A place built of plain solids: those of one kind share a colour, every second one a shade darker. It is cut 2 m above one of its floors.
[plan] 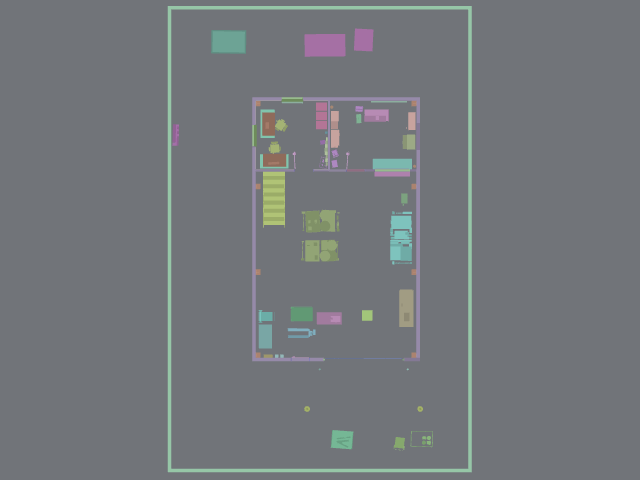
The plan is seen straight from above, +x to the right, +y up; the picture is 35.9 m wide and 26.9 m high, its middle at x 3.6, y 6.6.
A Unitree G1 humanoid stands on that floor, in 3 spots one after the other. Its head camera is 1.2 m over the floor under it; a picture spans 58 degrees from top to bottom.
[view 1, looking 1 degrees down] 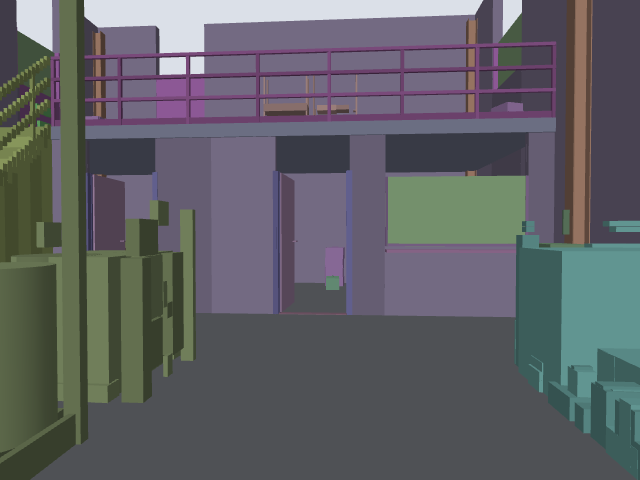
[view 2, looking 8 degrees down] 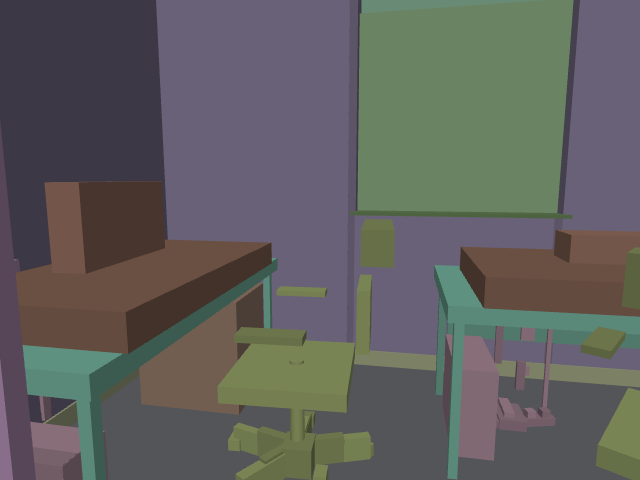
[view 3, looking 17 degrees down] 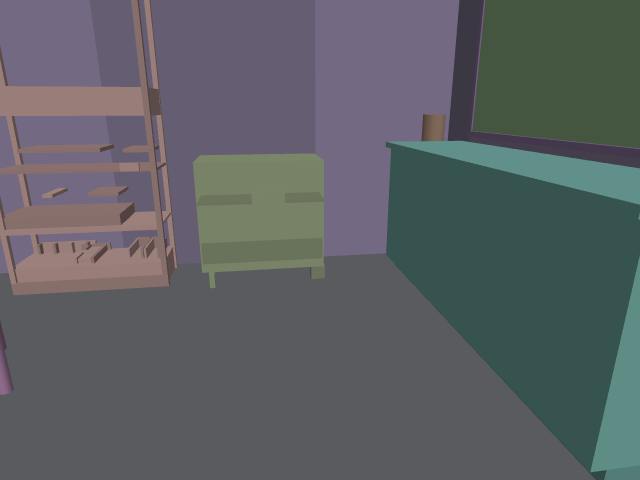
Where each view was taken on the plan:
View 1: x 6.15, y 4.15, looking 94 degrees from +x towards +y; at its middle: wall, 10.28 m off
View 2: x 2.70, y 12.15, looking -169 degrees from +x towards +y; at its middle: wall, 2.78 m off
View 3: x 5.60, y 12.15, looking -9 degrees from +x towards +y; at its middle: roll_cab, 3.03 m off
